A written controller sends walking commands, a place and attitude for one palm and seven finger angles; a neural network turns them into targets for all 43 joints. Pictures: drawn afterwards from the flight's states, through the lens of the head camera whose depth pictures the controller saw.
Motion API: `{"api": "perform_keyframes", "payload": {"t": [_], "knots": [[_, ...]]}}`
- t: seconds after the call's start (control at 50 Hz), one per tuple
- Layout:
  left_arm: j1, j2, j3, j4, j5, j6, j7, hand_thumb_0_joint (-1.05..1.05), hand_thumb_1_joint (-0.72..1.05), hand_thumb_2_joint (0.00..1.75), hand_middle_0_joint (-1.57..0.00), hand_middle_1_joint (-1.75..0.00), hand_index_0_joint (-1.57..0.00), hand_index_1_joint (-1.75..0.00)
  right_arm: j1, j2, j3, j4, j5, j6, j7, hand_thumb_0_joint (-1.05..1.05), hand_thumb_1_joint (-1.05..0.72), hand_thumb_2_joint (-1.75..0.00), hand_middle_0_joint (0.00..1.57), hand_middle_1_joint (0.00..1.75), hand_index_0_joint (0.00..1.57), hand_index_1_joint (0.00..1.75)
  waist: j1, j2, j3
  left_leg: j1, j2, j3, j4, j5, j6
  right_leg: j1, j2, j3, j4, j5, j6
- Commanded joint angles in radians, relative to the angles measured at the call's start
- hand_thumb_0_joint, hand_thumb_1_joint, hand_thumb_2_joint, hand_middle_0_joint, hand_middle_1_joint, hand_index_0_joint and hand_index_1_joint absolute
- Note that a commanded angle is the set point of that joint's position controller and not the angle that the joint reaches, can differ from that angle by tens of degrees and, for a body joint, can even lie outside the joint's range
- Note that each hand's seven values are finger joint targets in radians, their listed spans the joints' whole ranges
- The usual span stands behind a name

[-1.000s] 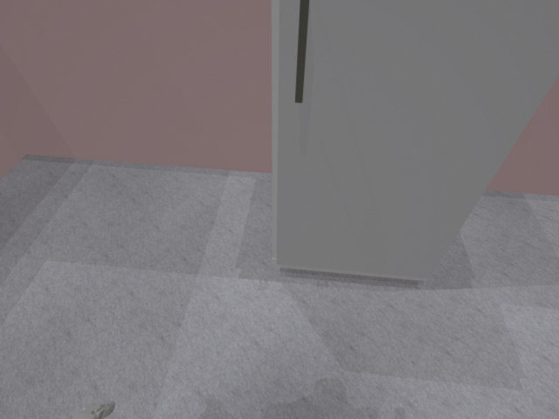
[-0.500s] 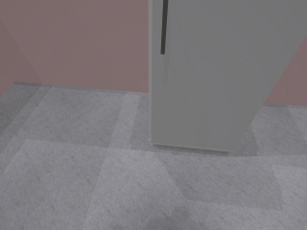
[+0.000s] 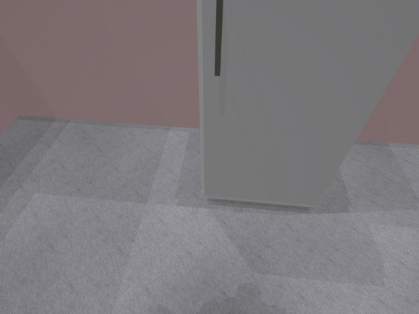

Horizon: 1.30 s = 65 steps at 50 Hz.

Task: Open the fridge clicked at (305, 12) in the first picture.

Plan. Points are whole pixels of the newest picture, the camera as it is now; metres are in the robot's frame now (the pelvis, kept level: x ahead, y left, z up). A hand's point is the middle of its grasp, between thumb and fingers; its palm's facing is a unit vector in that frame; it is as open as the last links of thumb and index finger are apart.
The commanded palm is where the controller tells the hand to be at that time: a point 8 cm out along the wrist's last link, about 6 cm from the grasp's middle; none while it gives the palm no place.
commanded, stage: look at it before walking up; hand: left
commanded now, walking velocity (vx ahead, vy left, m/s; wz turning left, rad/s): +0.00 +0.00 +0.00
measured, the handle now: (219, 31) +0.80 +0.02 +0.19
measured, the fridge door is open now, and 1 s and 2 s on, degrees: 0 0 0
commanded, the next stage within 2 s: take the last steps up to it in 0.44 s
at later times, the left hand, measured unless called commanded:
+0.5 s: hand out of the picture +0.08 +0.24 -0.15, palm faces -0.03 -0.94 -0.34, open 7.4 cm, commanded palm none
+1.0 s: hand out of the picture +0.05 +0.14 -0.18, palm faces +0.05 -0.98 -0.20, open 7.4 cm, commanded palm none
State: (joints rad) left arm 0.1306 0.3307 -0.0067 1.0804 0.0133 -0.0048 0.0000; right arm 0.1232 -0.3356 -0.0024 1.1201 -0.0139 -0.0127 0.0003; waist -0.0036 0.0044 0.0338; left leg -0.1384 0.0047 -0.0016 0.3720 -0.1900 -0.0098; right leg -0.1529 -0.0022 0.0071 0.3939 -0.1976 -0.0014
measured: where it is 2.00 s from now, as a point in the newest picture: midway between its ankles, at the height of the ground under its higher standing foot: (226, 307)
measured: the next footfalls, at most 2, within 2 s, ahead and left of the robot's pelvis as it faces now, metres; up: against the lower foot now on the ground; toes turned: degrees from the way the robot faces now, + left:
left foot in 1.26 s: +0.34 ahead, +0.06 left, +0.00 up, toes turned +2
right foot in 1.72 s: +0.39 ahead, -0.20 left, +0.00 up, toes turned -13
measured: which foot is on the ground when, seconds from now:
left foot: down 0.00-0.90, up 0.92-1.00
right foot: down 0.00-1.00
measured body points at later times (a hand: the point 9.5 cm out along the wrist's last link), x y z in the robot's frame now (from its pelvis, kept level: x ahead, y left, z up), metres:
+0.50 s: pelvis +0.01 -0.01 +0.00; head +0.02 -0.01 +0.45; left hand +0.08 +0.29 -0.13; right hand +0.09 -0.30 -0.14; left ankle +0.01 +0.13 -0.75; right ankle +0.01 -0.12 -0.75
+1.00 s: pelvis +0.10 -0.04 -0.01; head +0.11 -0.04 +0.44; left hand +0.04 +0.19 -0.17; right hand +0.07 -0.27 -0.17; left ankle +0.03 +0.09 -0.69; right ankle +0.01 -0.12 -0.75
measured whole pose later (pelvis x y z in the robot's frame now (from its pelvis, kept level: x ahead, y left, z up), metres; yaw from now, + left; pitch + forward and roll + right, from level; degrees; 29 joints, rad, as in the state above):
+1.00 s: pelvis +0.10 -0.04 -0.01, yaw -2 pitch +0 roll +0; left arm 0.41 0.16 0.03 1.10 0.02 -0.06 0.01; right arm 0.30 -0.19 -0.03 1.15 -0.02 0.00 -0.01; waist 0.03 0.01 0.02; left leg -0.34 0.06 0.04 0.99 -0.49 -0.01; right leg -0.11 0.06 0.00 0.50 -0.40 -0.07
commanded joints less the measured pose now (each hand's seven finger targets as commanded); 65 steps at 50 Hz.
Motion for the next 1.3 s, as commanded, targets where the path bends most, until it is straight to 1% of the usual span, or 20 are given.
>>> {"api": "perform_keyframes", "payload": {"t": [0.0, 0.5, 0.54, 0.6, 0.7, 0.78, 0.82, 0.84, 0.86, 0.88, 0.9, 0.94, 0.98, 1.1, 1.16, 1.2, 1.22, 1.24, 1.26, 1.28], "knots": [[-0.042, 0.211, 0.044, -0.061, 0.0, -0.025, 0.012, 0.0, 0.9, 0.9, -0.2, -0.3, -0.2, -0.3, -0.045, -0.205, -0.035, -0.066, 0.003, -0.022, -0.01, 0.0, -0.9, -0.9, 0.2, 0.3, 0.2, 0.3, 0.004, -0.009, -0.038, -0.013, 0.106, -0.101, -0.079, 0.042, 0.033, -0.016, -0.115, 0.112, -0.088, 0.024, -0.029], [-0.032, 0.214, 0.045, -0.054, -0.002, -0.031, 0.014, 0.0, 0.9, 0.9, -0.2, -0.3, -0.2, -0.3, -0.051, -0.204, -0.033, -0.063, 0.006, -0.024, -0.015, 0.0, -0.9, -0.9, 0.2, 0.3, 0.2, 0.3, 0.004, -0.007, -0.091, 0.041, 0.116, -0.081, -0.061, 0.163, 0.027, 0.04, -0.121, 0.105, -0.073, 0.205, -0.033], [-0.032, 0.212, 0.044, -0.051, -0.003, -0.029, 0.013, 0.0, 0.9, 0.9, -0.2, -0.3, -0.2, -0.3, -0.054, -0.205, -0.033, -0.063, 0.006, -0.024, -0.016, 0.0, -0.9, -0.9, 0.2, 0.3, 0.2, 0.3, 0.004, -0.003, -0.08, 0.043, 0.117, -0.079, -0.069, 0.153, 0.026, 0.032, -0.119, 0.103, -0.077, 0.192, -0.031], [0.052, 0.08, 0.017, -0.011, -0.001, 0.0, 0.014, 0.0, 0.9, 0.9, -0.2, -0.3, -0.2, -0.3, 0.023, -0.071, -0.002, -0.028, -0.005, 0.001, -0.009, 0.0, -0.9, -0.9, 0.2, 0.3, 0.2, 0.3, 0.006, -0.005, -0.049, 0.02, 0.109, -0.058, -0.059, -0.077, 0.007, -0.01, -0.093, 0.103, -0.074, -0.1, -0.014], [0.102, 0.073, 0.036, -0.028, 0.01, 0.007, -0.01, 0.0, 0.9, 0.9, -0.2, -0.3, -0.2, -0.3, 0.057, -0.101, -0.028, -0.043, -0.014, 0.006, -0.006, 0.0, -0.9, -0.9, 0.2, 0.3, 0.2, 0.3, 0.005, 0.023, 0.086, -0.071, 0.148, -0.114, -0.105, -0.419, 0.049, -0.155, -0.038, 0.091, 0.001, -0.325, -0.033], [0.141, 0.022, 0.041, -0.044, 0.011, -0.009, -0.019, 0.0, 0.9, 0.9, -0.2, -0.3, -0.2, -0.3, 0.126, -0.112, -0.051, -0.047, -0.009, -0.007, -0.013, 0.0, -0.9, -0.9, 0.2, 0.3, 0.2, 0.3, -0.003, 0.114, 0.108, -0.024, 0.251, -0.215, -0.123, -0.373, 0.119, -0.237, 0.006, 0.003, 0.18, -0.201, -0.032], [0.181, -0.004, 0.047, -0.044, 0.012, -0.018, -0.022, 0.0, 0.9, 0.9, -0.2, -0.3, -0.2, -0.3, 0.143, -0.095, -0.057, -0.051, -0.008, -0.013, -0.016, 0.0, -0.9, -0.9, 0.2, 0.3, 0.2, 0.3, 0.009, 0.122, 0.101, -0.036, 0.25, -0.174, -0.056, -0.246, 0.12, -0.186, -0.002, -0.02, 0.139, -0.162, -0.032], [0.237, -0.003, 0.053, -0.029, 0.011, -0.024, -0.02, 0.0, 0.9, 0.9, -0.2, -0.3, -0.2, -0.3, 0.132, -0.072, -0.055, -0.056, -0.007, -0.016, -0.018, 0.0, -0.9, -0.9, 0.2, 0.3, 0.2, 0.3, 0.037, 0.082, 0.081, -0.096, 0.207, -0.112, 0.043, -0.179, 0.095, -0.088, -0.016, 0.023, 0.08, -0.129, -0.046], [0.32, 0.023, 0.065, -0.003, 0.013, -0.033, -0.012, 0.0, 0.9, 0.9, -0.2, -0.3, -0.2, -0.3, 0.103, -0.028, -0.051, -0.074, -0.004, -0.022, -0.019, 0.0, -0.9, -0.9, 0.2, 0.3, 0.2, 0.3, 0.072, -0.058, 0.067, -0.237, 0.123, -0.01, 0.233, -0.139, 0.051, 0.06, -0.088, 0.172, 0.002, -0.074, -0.082], [0.437, 0.088, 0.084, 0.039, 0.014, -0.043, 0.002, 0.0, 0.9, 0.9, -0.2, -0.3, -0.2, -0.3, 0.05, 0.038, -0.037, -0.111, -0.001, -0.031, -0.016, 0.0, -0.9, -0.9, 0.2, 0.3, 0.2, 0.3, 0.107, -0.297, 0.057, -0.466, 0.011, 0.127, 0.483, -0.262, 0.007, 0.237, -0.249, 0.434, -0.117, 0.11, -0.155], [0.528, 0.081, 0.082, 0.066, 0.006, -0.052, 0.015, 0.0, 0.9, 0.9, -0.2, -0.3, -0.2, -0.3, -0.025, 0.025, -0.039, -0.14, -0.008, -0.037, -0.016, 0.0, -0.9, -0.9, 0.2, 0.3, 0.2, 0.3, 0.138, -0.266, 0.073, -0.569, 0.025, 0.064, 0.642, -0.391, 0.011, 0.279, -0.313, 0.514, -0.108, 0.403, -0.199], [0.523, 0.018, 0.072, 0.071, 0.009, -0.061, 0.031, 0.0, 0.9, 0.9, -0.2, -0.3, -0.2, -0.3, -0.015, 0.04, -0.047, -0.133, -0.007, -0.048, -0.016, 0.0, -0.9, -0.9, 0.2, 0.3, 0.2, 0.3, 0.11, -0.119, 0.04, -0.633, 0.068, 0.031, 0.763, -0.322, 0.014, 0.362, -0.297, 0.411, -0.038, 0.656, -0.244], [0.486, -0.015, 0.067, 0.052, 0.013, -0.063, 0.038, 0.0, 0.9, 0.9, -0.2, -0.3, -0.2, -0.3, -0.03, 0.071, -0.049, -0.129, -0.007, -0.045, -0.005, 0.0, -0.9, -0.9, 0.2, 0.3, 0.2, 0.3, 0.084, -0.028, 0.036, -0.63, 0.088, 0.051, 0.747, -0.284, 0.011, 0.34, -0.255, 0.329, -0.047, 0.544, -0.234], [0.427, -0.07, 0.051, 0.061, 0.017, -0.07, 0.043, 0.0, 0.9, 0.9, -0.2, -0.3, -0.2, -0.3, -0.06, 0.136, -0.045, -0.159, 0.0, -0.034, 0.015, 0.0, -0.9, -0.9, 0.2, 0.3, 0.2, 0.3, 0.018, -0.119, 0.088, -0.427, 0.072, 0.109, 0.475, -0.099, 0.015, 0.093, -0.172, 0.204, -0.141, 0.473, -0.184], [0.393, -0.057, 0.059, 0.068, 0.009, -0.076, 0.042, 0.0, 0.9, 0.9, -0.2, -0.3, -0.2, -0.3, 0.055, 0.13, -0.05, -0.126, 0.005, -0.046, 0.002, 0.0, -0.9, -0.9, 0.2, 0.3, 0.2, 0.3, -0.046, -0.123, 0.038, -0.163, -0.002, 0.163, 0.311, -0.003, 0.042, 0.047, -0.128, 0.13, -0.019, 0.708, -0.145], [0.387, -0.064, 0.066, 0.071, 0.0, -0.076, 0.039, 0.0, 0.9, 0.9, -0.2, -0.3, -0.2, -0.3, 0.308, 0.079, -0.065, -0.045, 0.0, -0.052, -0.019, 0.0, -0.9, -0.9, 0.2, 0.3, 0.2, 0.3, -0.142, -0.065, -0.082, 0.146, 0.03, 0.095, 0.189, 0.123, 0.06, -0.048, -0.084, 0.093, 0.269, 0.574, -0.104], [0.443, -0.11, 0.067, 0.069, -0.01, -0.074, 0.034, 0.0, 0.9, 0.9, -0.2, -0.3, -0.2, -0.3, 0.408, -0.002, -0.086, -0.023, -0.016, -0.056, -0.03, 0.0, -0.9, -0.9, 0.2, 0.3, 0.2, 0.3, -0.156, 0.116, -0.191, 0.325, 0.233, -0.158, 0.145, 0.186, 0.13, -0.189, 0.008, 0.033, 0.536, 0.236, -0.067], [0.496, -0.15, 0.057, 0.054, -0.016, -0.07, 0.03, 0.0, 0.9, 0.9, -0.2, -0.3, -0.2, -0.3, 0.437, -0.065, -0.093, -0.02, -0.013, -0.052, -0.031, 0.0, -0.9, -0.9, 0.2, 0.3, 0.2, 0.3, -0.112, 0.29, -0.232, 0.346, 0.475, -0.485, -0.037, 0.225, 0.23, -0.324, 0.087, 0.0, 0.849, -0.343, -0.048], [0.472, -0.122, 0.061, 0.044, -0.003, -0.058, 0.034, 0.0, 0.9, 0.9, -0.2, -0.3, -0.2, -0.3, 0.336, -0.046, -0.084, -0.046, 0.001, -0.039, -0.031, 0.0, -0.9, -0.9, 0.2, 0.3, 0.2, 0.3, -0.075, 0.152, -0.151, 0.179, 0.5, -0.518, -0.126, -0.024, 0.272, -0.333, 0.022, 0.056, 0.935, -0.354, -0.062], [0.418, -0.144, 0.056, 0.033, 0.005, -0.046, 0.031, 0.0, 0.9, 0.9, -0.2, -0.3, -0.2, -0.3, 0.235, 0.0, -0.08, -0.079, 0.001, -0.036, -0.033, 0.0, -0.9, -0.9, 0.2, 0.3, 0.2, 0.3, -0.04, 0.099, -0.004, -0.001, 0.458, -0.488, -0.196, -0.217, 0.252, -0.378, -0.019, 0.043, 0.958, -0.282, -0.05]]}}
